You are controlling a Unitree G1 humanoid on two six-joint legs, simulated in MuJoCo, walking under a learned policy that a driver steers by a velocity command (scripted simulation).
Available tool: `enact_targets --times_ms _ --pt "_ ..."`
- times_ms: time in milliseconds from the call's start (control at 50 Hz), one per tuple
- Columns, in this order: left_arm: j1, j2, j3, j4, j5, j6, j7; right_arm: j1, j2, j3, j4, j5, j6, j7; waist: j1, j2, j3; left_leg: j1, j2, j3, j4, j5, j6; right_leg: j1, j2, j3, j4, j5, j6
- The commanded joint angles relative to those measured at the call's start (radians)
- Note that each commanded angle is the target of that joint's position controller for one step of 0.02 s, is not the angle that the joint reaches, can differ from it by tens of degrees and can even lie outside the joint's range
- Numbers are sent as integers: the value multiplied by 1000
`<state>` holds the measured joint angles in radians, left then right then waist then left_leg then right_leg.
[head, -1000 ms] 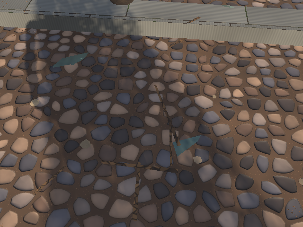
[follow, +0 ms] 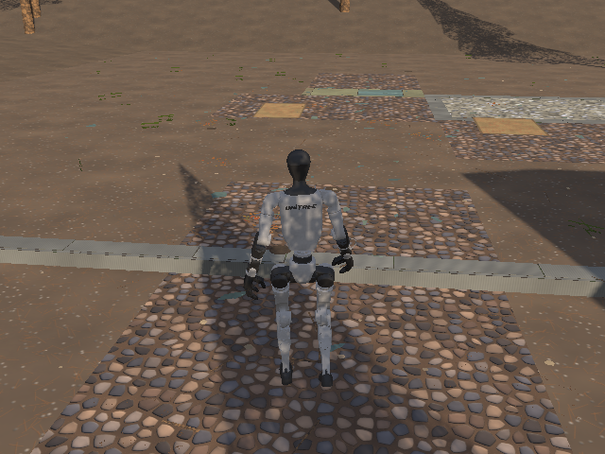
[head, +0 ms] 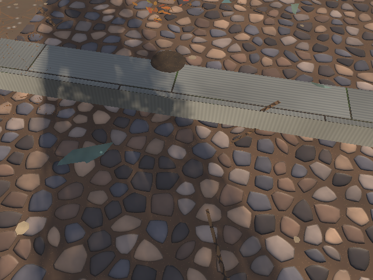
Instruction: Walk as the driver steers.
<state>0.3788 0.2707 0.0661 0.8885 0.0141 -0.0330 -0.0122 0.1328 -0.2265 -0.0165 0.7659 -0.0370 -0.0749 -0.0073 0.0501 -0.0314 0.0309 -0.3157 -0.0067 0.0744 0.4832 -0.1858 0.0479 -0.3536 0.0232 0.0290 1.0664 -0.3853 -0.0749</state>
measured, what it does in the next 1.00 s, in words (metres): walks ahead, turning right: right foot, then left foot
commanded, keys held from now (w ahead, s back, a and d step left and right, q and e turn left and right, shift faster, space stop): w+e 0.64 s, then w+q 0.36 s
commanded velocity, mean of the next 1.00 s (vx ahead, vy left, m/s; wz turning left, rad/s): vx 0.50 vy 0.00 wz -0.36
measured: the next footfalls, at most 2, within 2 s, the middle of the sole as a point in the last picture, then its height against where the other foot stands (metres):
right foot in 0.42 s outside the picture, level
left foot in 0.98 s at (229, 230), level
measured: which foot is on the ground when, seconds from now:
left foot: down 0.00-0.42, up 0.44-0.96, down 0.98-1.00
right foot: up 0.00-0.40, down 0.42-1.00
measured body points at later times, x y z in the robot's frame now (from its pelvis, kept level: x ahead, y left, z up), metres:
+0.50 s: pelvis +0.24 -0.07 -0.02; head +0.27 -0.09 +0.43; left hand +0.48 +0.12 -0.12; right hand +0.17 -0.33 -0.15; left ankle +0.12 +0.09 -0.64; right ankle +0.28 -0.14 -0.74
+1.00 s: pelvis +0.51 -0.14 -0.02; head +0.54 -0.15 +0.43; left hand +0.59 +0.12 -0.16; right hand +0.60 -0.43 -0.12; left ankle +0.64 -0.12 -0.74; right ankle +0.29 -0.14 -0.71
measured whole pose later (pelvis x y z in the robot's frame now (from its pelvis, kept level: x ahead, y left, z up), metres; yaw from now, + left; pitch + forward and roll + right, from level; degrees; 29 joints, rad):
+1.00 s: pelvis +0.51 -0.14 -0.02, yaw -20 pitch +1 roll +0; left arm 0.41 0.27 0.04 0.91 0.03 -0.06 0.02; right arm 0.10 -0.25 -0.03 0.75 -0.04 -0.05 0.03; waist 0.04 -0.01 0.04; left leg -0.46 -0.05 0.08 0.55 -0.10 0.12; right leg 0.05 0.08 -0.02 0.56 -0.43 -0.08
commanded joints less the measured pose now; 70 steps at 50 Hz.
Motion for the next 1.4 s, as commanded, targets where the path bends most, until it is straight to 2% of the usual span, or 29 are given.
enact_targets --times_ms 20,80,180,300,360,400,420,440,460,480,520,540,580,640,680,760,840,900,940,960,980,1000,1020,1040,1060,1100,1180,1340,1400 --pt "15 45 14 -60 22 18 -20 109 -90 -29 -8 11 -23 -5 -40 141 -11 189 272 -261 -311 31 94 -238 -90 24 70 76 19" --pt "-60 34 14 -95 22 33 -35 150 -106 -40 18 22 -43 -3 -33 117 -15 210 273 -160 -334 165 107 -297 -102 17 63 157 36" --pt "-228 21 1 -159 20 36 -54 205 -112 -46 55 16 -39 0 -57 107 27 242 252 -13 -346 239 106 -366 -110 -15 -115 313 55" --pt "-398 22 -14 -232 26 31 -70 277 -158 -62 94 15 -23 -8 -101 109 63 331 282 96 -303 345 81 -274 -85 -122 -380 299 0" --pt "-370 40 -5 -237 33 30 -61 292 -194 -70 111 13 -1 -16 -77 131 25 402 291 154 -135 720 60 -161 -9 -180 -439 148 -57" --pt "-160 73 18 -178 39 16 -44 286 -219 -74 111 18 19 -17 20 109 -105 360 275 191 202 828 41 101 73 -187 -531 131 -110" --pt "16 141 46 -125 49 9 -26 281 -201 -67 87 15 20 -16 93 28 -216 161 250 195 487 563 7 373 -14 -32 -580 75 -156" --pt "1 274 75 -139 37 10 -12 312 -68 -38 5 19 13 7 22 -224 -293 -308 74 162 834 -331 -58 689 -334 497 -638 49 -292" --pt "53 272 77 -159 8 23 -4 185 -158 -56 -26 10 2 11 90 -80 -339 -431 15 -59 942 -355 -65 698 -379 730 -769 95 -326" --pt "7 243 69 -135 4 27 5 110 -152 -53 -49 22 -8 15 65 -29 -186 -497 74 -95 919 -235 -52 604 -347 540 -773 206 -299" --pt "-90 151 44 -137 -5 15 11 139 -138 -48 -26 15 -14 11 -26 35 -50 -370 131 -95 746 -136 -51 347 -246 343 -792 446 -225" --pt "-124 125 34 -142 -11 9 12 172 -135 -47 -20 -2 4 11 -63 24 -47 -300 138 -100 708 -133 -63 274 -205 286 -807 508 -211" --pt "-117 119 29 -141 -16 -12 6 190 -123 -46 -19 -15 37 18 -84 19 -65 -252 129 -90 662 -133 -82 222 -171 247 -821 583 -215" --pt "-62 147 37 -125 -13 -23 3 105 -105 -42 -51 -13 53 23 -67 8 -28 -305 123 -76 553 -39 -101 188 -141 238 -859 515 -206" --pt "-20 128 29 -107 -13 -27 3 41 -100 -38 -63 -10 53 27 -42 -7 -3 -352 128 -67 443 55 -100 225 -139 216 -884 510 -180" --pt "54 119 19 -72 -8 -42 6 -70 -93 -30 -84 4 45 36 11 -21 7 -367 116 -48 280 191 -65 337 -151 160 -886 622 -122" --pt "98 121 9 -42 8 -46 17 -168 -96 -25 -115 12 36 48 40 -20 48 -381 83 -24 171 180 -14 444 -192 116 -895 657 -111" --pt "65 134 7 -29 19 -47 31 -132 -104 -28 -110 15 33 53 0 -26 52 -268 27 -12 96 89 39 469 -217 55 -844 847 -88" --pt "41 154 8 -23 26 -48 36 2 -128 -42 -67 16 31 40 -61 -44 -24 -88 -51 21 75 3 79 485 -210 9 -663 1165 -62" --pt "29 162 8 -22 26 -43 36 140 -143 -53 -21 11 25 32 -124 -29 -96 63 -83 34 13 18 104 464 -187 -25 -479 1207 -48" --pt "15 158 2 -38 19 -46 38 297 -185 -69 18 -5 18 22 -194 -1 -181 305 12 -89 -6 12 154 294 -163 -51 -239 1003 -31" --pt "76 84 -14 -85 -14 -52 26 383 -318 -108 21 -20 21 14 -167 226 -287 583 299 -591 -45 -35 314 -72 9 -119 194 443 31" --pt "47 118 -7 -87 18 -59 20 315 -274 -99 28 25 29 28 -130 201 -293 595 354 -862 -186 12 352 -250 77 12 310 -83 23" --pt "-28 122 -10 -106 25 -63 13 230 -244 -93 17 41 32 33 -101 124 -143 463 323 -712 -195 -65 328 -312 -2 65 300 -5 19" --pt "-74 125 -14 -117 20 -72 7 182 -195 -83 8 37 34 35 -89 49 -59 332 287 -603 -225 -19 299 -300 -44 52 237 59 24" --pt "-84 107 -19 -127 32 -51 3 158 -155 -69 22 35 29 29 -35 28 8 171 196 -467 -264 130 240 -224 -88 41 110 76 49" --pt "-114 72 -33 -147 39 -12 -4 196 -192 -79 43 41 10 26 -26 68 -7 93 128 -370 -301 229 236 -204 -101 -4 -32 137 105" --pt "-412 62 -46 -243 21 -21 -10 332 -203 -91 75 35 20 12 -138 94 1 230 88 -386 -236 329 163 -266 -62 -21 -399 372 136" --pt "-441 79 -46 -264 16 -34 -6 335 -214 -96 67 22 22 2 -136 107 -7 282 112 -434 -164 415 147 -215 -39 -4 -485 330 116"
Velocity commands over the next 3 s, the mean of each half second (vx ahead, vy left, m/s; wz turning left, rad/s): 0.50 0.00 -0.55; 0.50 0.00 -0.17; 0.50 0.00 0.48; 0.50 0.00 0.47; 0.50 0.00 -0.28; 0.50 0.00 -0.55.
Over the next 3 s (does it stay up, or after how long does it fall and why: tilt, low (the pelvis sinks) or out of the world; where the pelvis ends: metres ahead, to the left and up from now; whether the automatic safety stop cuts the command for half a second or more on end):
stays up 1.56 -0.22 0.10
